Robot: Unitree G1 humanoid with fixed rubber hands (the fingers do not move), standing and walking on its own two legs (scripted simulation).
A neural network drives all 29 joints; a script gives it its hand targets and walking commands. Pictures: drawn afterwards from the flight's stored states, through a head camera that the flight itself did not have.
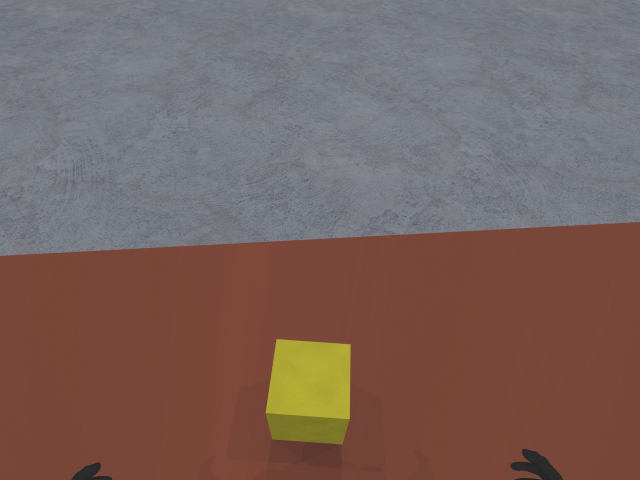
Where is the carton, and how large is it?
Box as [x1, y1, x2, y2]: [266, 339, 350, 443]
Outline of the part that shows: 276,339 266,407 266,416 272,438 342,443 349,419 350,344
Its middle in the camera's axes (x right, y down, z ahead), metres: -0.03 +0.44 +1.11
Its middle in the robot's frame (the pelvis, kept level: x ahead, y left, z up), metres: +0.44 +0.00 -0.66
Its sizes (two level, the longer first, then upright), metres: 0.210 0.200 0.250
